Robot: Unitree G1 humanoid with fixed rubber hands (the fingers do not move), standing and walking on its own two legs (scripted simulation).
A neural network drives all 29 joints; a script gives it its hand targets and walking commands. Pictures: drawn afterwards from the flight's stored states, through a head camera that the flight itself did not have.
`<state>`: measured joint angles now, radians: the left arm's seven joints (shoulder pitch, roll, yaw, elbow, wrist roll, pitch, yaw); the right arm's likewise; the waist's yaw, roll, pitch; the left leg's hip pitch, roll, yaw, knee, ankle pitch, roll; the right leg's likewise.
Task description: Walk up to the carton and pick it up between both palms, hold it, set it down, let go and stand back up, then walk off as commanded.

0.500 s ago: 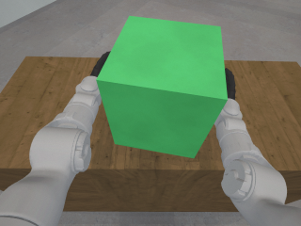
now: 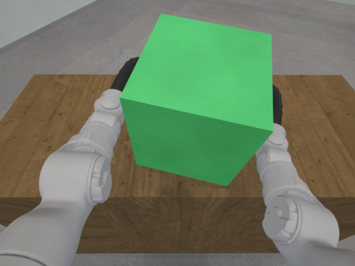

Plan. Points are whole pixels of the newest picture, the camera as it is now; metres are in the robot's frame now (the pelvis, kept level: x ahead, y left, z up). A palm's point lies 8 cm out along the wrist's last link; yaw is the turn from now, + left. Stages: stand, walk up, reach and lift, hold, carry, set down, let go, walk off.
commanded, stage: reach and lift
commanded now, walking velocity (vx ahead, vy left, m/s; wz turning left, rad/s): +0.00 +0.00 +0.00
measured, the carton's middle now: (196, 106) +0.47 -0.05 +0.10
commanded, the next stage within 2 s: none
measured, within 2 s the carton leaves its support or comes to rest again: neither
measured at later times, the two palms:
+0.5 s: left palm (118, 105) +0.44 +0.14 +0.14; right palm (274, 116) +0.40 -0.21 +0.13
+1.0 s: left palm (111, 93) +0.40 +0.13 +0.21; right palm (291, 114) +0.36 -0.21 +0.18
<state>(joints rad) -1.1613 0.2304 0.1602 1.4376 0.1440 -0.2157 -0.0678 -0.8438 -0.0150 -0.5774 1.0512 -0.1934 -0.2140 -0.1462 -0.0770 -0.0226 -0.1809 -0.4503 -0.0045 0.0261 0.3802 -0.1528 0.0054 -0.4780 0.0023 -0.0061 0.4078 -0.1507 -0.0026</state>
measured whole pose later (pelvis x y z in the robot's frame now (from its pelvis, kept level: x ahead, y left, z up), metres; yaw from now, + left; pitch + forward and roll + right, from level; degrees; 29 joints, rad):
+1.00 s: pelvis -0.02 +0.00 +0.00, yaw +0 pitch +3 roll +1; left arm -1.00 0.19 0.16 1.15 0.02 0.20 -0.04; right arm -0.81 -0.08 -0.32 0.96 -0.05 0.14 -0.18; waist -0.08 -0.03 -0.22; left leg -0.26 -0.01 0.03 0.36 -0.15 0.01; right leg -0.30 0.00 -0.01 0.41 -0.15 -0.01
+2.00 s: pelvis -0.02 +0.00 +0.00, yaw +0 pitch -1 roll +1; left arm -1.00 0.16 0.24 0.69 0.14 0.71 -0.05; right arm -0.85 -0.20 -0.07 0.77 0.20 0.46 -0.21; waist -0.07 -0.04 -0.19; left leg -0.20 -0.01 0.03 0.36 -0.14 0.01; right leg -0.24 0.00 -0.01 0.41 -0.15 -0.01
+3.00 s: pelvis -0.03 +0.00 +0.00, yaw +0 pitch -1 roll +1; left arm -1.00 0.16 0.25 0.59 0.09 0.85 -0.01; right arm -0.95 -0.26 -0.01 0.74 0.29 0.62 -0.21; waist -0.07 -0.04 -0.23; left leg -0.20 -0.01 0.03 0.36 -0.14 0.01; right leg -0.24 0.00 -0.01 0.41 -0.15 -0.01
